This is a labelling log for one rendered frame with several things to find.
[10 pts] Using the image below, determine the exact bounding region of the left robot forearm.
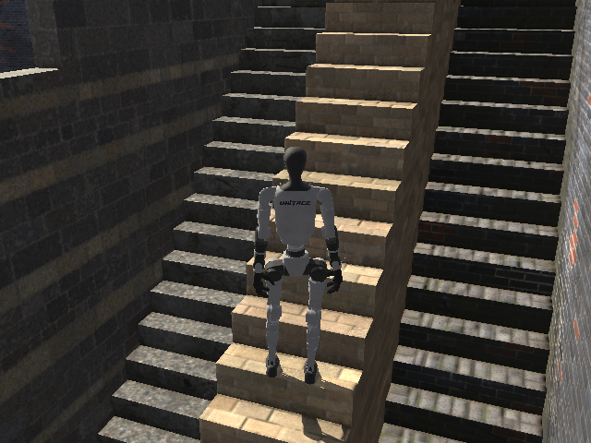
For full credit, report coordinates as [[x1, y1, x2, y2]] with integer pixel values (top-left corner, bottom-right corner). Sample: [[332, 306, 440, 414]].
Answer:
[[253, 226, 268, 273]]

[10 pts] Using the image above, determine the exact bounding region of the robot left hand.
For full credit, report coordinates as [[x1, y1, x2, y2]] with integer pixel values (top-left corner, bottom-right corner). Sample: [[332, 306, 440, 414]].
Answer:
[[252, 271, 275, 298]]

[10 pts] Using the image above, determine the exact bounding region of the robot right hand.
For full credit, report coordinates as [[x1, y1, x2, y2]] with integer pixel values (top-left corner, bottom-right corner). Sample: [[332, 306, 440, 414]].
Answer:
[[321, 268, 343, 293]]

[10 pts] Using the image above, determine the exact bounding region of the robot right upper arm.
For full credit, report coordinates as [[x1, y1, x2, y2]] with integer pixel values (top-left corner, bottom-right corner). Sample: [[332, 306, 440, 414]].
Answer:
[[314, 186, 336, 239]]

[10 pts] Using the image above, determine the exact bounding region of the robot left upper arm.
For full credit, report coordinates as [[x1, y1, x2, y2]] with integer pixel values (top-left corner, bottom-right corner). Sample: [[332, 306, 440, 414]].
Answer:
[[257, 186, 276, 239]]

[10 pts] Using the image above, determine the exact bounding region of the right robot forearm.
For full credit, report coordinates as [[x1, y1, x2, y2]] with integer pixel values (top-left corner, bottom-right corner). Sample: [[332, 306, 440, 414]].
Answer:
[[325, 225, 342, 270]]

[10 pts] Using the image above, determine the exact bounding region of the robot head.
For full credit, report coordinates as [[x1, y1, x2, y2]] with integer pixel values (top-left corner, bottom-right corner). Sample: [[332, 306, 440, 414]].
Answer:
[[280, 147, 311, 191]]

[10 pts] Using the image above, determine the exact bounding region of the left robot shin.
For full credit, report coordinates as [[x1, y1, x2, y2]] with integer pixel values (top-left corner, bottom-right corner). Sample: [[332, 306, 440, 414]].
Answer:
[[266, 305, 279, 365]]

